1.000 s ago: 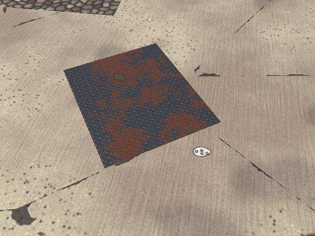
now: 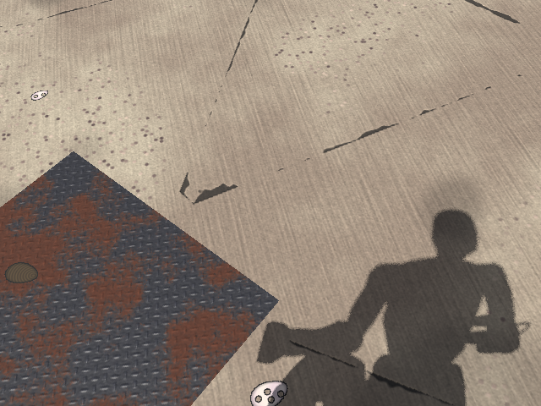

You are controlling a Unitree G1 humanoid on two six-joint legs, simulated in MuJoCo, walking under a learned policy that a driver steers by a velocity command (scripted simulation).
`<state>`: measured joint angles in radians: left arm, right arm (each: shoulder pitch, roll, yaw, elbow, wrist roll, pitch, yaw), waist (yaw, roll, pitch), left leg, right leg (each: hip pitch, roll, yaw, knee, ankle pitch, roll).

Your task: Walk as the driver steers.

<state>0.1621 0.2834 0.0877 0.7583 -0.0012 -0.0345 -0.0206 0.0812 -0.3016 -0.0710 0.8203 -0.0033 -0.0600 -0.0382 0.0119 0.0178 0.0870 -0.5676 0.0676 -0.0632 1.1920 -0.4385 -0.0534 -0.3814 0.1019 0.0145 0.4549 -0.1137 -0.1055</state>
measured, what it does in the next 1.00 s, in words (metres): walks ahead, turning right: left foot, then right foot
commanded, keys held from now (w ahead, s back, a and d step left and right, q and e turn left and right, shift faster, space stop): e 0.08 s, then w+e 0.58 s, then w+q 0.34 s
